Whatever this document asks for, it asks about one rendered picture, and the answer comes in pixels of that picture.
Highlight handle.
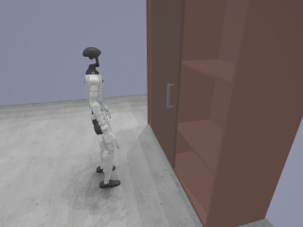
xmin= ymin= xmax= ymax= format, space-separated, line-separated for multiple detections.
xmin=166 ymin=83 xmax=174 ymax=109

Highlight robot right forearm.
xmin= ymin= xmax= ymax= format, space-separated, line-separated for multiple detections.
xmin=92 ymin=102 xmax=110 ymax=134

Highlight left robot hand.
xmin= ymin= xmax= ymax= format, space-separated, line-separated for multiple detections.
xmin=101 ymin=106 xmax=112 ymax=118

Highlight right robot foot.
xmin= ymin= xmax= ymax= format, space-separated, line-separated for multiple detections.
xmin=99 ymin=180 xmax=120 ymax=189

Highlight left robot thigh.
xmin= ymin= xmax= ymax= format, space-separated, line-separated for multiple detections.
xmin=99 ymin=113 xmax=112 ymax=149

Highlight right robot upper arm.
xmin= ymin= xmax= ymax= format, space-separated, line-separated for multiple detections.
xmin=88 ymin=75 xmax=100 ymax=110

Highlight right robot hand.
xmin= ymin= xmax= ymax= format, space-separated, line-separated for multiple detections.
xmin=104 ymin=131 xmax=120 ymax=152

